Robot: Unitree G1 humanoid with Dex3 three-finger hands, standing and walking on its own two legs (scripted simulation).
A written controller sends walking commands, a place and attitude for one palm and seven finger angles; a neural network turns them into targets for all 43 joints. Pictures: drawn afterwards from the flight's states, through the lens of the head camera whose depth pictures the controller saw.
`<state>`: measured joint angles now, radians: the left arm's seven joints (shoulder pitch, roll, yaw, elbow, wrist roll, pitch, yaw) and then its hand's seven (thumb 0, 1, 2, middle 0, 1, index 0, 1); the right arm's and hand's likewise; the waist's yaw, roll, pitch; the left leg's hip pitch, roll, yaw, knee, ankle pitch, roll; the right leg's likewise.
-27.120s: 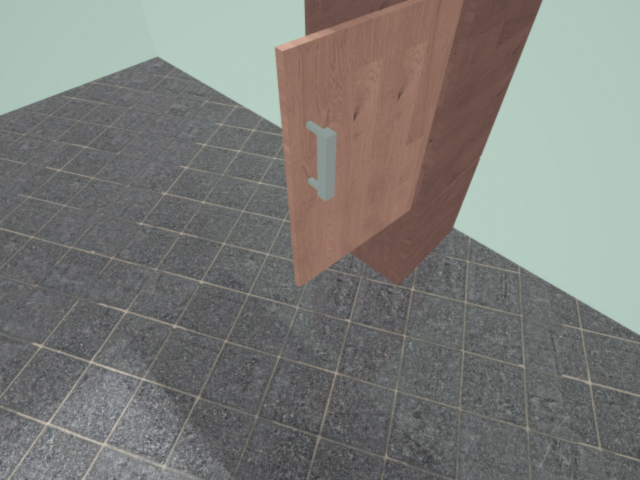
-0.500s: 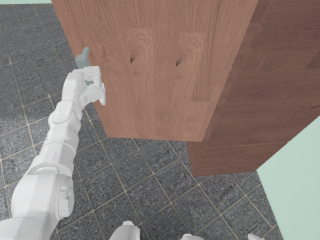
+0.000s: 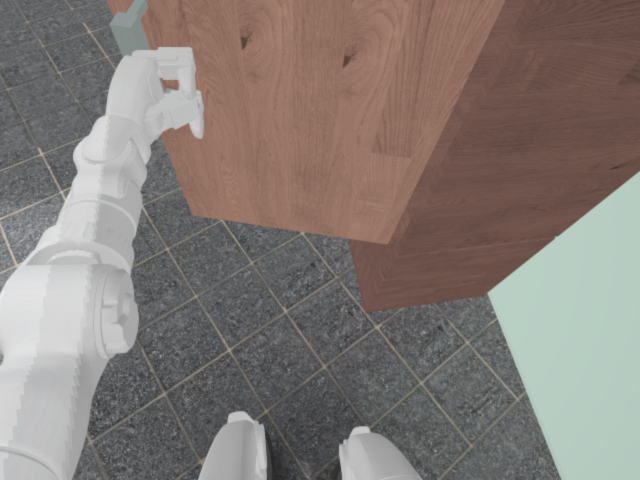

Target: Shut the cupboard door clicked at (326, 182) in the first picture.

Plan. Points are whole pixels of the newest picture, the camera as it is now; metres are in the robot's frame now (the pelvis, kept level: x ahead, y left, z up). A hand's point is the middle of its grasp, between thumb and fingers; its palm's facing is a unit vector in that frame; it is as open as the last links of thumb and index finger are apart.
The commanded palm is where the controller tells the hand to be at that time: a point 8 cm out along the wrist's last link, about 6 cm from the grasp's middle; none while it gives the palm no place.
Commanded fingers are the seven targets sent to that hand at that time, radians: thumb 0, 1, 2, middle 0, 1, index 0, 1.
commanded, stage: push the door shut along its arc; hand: left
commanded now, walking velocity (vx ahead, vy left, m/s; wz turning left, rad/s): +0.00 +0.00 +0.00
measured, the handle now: (151, 65) +0.60 +0.16 +0.12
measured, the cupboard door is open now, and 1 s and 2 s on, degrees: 73 66 58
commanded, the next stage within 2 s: pull the fist back off the door in 1.24 s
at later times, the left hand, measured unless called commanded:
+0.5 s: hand (228, 69) +0.58 +0.07 +0.13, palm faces -0.33 -0.94 -0.01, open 3.0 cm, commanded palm +0.59 +0.10 +0.13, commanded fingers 0.00 0.90 0.90 -1.30 -1.50 -1.30 -1.50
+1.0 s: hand (247, 62) +0.59 +0.05 +0.14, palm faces -0.40 -0.92 -0.04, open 3.6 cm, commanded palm +0.63 +0.05 +0.13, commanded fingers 0.00 0.90 0.90 -1.30 -1.50 -1.30 -1.50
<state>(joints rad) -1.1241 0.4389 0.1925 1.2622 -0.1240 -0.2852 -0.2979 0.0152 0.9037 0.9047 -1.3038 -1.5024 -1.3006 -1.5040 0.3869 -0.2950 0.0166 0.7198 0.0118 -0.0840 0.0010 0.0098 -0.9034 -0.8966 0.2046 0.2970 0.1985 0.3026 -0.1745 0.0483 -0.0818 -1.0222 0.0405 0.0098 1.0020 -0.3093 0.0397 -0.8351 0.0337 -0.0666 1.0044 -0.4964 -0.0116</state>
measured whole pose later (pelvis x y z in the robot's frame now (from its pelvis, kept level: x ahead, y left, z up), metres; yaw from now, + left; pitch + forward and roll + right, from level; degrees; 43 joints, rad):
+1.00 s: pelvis +0.01 -0.01 -0.03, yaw -1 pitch +26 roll -5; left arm -1.47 0.53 0.14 1.38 -0.06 -0.14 -0.39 0.05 1.03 1.02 -1.30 -1.50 -1.30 -1.50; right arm 0.37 -0.29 0.02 0.77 -0.03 -0.12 -0.02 0.01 -0.90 -0.90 0.21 0.30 0.20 0.30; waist -0.24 0.07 -0.09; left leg -1.23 0.06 -0.03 1.14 -0.36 0.02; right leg -1.03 0.06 -0.10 1.13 -0.55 -0.04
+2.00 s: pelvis +0.04 -0.02 +0.01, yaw -1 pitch +23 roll -2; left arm -1.15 0.28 0.28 1.23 0.02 -0.31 0.13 0.02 0.91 0.91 -1.30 -1.50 -1.30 -1.50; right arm 0.52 -0.27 -0.02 0.69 -0.07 -0.02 0.12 0.01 -0.90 -0.90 0.20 0.30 0.20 0.30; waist -0.22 0.08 -0.14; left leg -1.02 0.06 0.01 0.98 -0.35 0.00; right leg -0.84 0.06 -0.05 0.97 -0.52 -0.04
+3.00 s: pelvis +0.03 -0.02 +0.06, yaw -1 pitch +1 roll +0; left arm -0.14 0.25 0.07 0.20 -0.12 -0.12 0.02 0.02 0.90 0.90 -1.16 -1.34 -1.15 -1.34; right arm 0.18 -0.24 0.02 0.57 0.07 0.04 -0.06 0.01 -0.91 -0.90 0.20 0.30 0.19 0.30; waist -0.01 0.06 -0.05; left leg -0.39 0.02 0.05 0.58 -0.21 0.02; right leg -0.24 0.02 0.00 0.60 -0.38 -0.02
